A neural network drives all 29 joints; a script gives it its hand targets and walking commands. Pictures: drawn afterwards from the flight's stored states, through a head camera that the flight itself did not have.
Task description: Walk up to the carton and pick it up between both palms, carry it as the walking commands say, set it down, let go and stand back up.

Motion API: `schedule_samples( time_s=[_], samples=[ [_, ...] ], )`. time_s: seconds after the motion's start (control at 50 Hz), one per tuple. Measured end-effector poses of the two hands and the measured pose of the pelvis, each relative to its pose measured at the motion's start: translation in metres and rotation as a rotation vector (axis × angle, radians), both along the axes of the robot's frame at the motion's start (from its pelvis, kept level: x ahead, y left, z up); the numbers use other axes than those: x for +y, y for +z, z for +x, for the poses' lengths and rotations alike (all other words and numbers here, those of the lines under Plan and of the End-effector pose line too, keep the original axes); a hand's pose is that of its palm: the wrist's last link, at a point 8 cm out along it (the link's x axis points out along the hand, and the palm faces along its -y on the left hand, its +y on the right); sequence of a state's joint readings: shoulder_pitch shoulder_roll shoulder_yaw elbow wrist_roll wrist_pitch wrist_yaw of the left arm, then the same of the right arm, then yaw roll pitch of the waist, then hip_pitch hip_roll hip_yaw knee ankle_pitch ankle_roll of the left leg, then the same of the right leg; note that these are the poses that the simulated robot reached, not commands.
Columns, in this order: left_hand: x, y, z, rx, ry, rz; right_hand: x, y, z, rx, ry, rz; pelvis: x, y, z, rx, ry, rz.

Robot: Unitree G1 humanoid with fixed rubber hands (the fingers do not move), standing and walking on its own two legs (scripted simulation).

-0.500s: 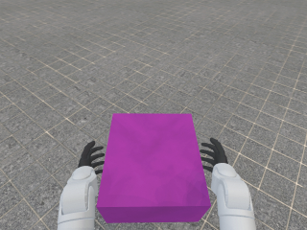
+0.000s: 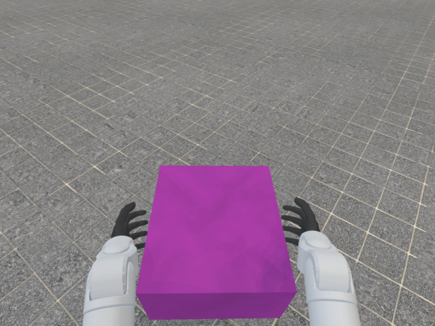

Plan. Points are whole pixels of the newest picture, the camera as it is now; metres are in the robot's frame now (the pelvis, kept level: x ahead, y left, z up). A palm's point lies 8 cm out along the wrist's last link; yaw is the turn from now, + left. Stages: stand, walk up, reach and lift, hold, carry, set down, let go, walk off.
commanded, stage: carry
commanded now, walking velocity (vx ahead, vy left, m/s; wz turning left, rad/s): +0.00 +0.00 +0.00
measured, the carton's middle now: (215, 235) +0.32 +0.00 -0.04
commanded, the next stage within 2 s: none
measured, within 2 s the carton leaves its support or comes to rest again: neither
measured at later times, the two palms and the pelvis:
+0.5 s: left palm (112, 254) +0.24 +0.19 +0.04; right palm (303, 248) +0.24 -0.15 +0.04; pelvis -0.03 +0.01 +0.00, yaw +0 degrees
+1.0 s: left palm (111, 252) +0.24 +0.19 +0.04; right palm (298, 246) +0.25 -0.15 +0.04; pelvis -0.02 +0.02 +0.00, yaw +0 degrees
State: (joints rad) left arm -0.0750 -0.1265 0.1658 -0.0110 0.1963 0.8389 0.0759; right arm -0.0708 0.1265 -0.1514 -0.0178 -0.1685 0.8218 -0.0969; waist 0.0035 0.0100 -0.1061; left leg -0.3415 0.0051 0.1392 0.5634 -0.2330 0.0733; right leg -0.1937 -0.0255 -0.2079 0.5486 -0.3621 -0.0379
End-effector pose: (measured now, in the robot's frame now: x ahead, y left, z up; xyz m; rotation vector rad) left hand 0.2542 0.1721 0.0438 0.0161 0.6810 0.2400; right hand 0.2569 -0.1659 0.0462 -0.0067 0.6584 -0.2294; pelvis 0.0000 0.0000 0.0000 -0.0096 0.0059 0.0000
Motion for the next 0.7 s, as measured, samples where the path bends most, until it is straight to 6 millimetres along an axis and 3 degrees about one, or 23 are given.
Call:
schedule_samples(
  time_s=[0.16, 0.3, 0.52, 0.7],
  samples=[
    [0.004, -0.007, -0.02, 0.041, 0.009, 0.0, 0.005, -0.004, -0.015, 0.041, 0.016, -0.023, 0.002, 0.001, -0.019, -0.008, 0.0, -0.006],
    [0.008, -0.014, -0.023, 0.066, 0.006, -0.002, 0.007, -0.016, -0.023, 0.067, 0.01, -0.006, 0.007, 0.002, -0.03, 0.008, -0.002, -0.01],
    [0.015, -0.002, -0.018, -0.002, 0.007, -0.007, 0.014, -0.004, -0.017, -0.001, 0.006, 0.009, 0.014, 0.001, -0.025, 0.01, -0.004, -0.009],
    [0.02, -0.015, -0.018, 0.058, -0.01, 0.014, 0.019, -0.016, -0.016, 0.06, 0.03, -0.025, 0.018, 0.001, -0.021, 0.002, -0.005, -0.008]
  ],
)
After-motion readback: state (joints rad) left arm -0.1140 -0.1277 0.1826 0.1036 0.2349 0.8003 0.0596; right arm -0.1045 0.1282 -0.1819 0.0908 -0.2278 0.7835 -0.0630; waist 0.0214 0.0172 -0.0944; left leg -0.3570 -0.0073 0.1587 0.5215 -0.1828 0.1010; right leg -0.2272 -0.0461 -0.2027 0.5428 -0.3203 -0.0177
